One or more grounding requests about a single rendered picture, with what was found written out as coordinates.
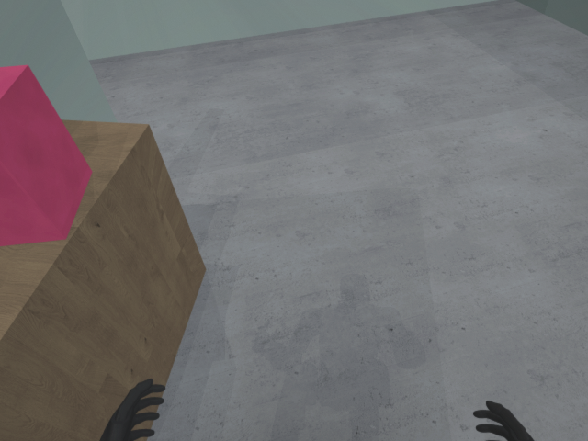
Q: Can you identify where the right robot hand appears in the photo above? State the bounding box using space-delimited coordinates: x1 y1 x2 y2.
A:
473 401 534 441

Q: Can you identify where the carton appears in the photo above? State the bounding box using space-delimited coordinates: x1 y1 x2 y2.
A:
0 65 92 246

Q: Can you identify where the left robot hand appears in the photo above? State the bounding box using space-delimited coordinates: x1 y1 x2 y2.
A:
99 379 165 441

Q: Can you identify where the pedestal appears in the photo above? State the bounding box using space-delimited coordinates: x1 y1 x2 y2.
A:
0 119 206 441

